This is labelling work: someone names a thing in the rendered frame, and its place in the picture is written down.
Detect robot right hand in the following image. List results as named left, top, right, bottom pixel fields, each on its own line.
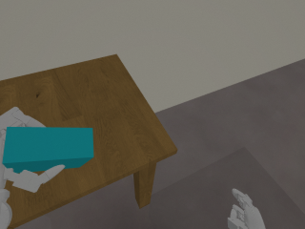
left=228, top=188, right=266, bottom=229

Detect robot left hand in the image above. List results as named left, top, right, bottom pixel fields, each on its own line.
left=0, top=107, right=66, bottom=193

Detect table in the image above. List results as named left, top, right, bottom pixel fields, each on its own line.
left=0, top=54, right=178, bottom=229

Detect sponge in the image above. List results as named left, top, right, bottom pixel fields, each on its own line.
left=2, top=127, right=94, bottom=174

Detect robot left forearm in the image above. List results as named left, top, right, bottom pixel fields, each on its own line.
left=0, top=189, right=12, bottom=229

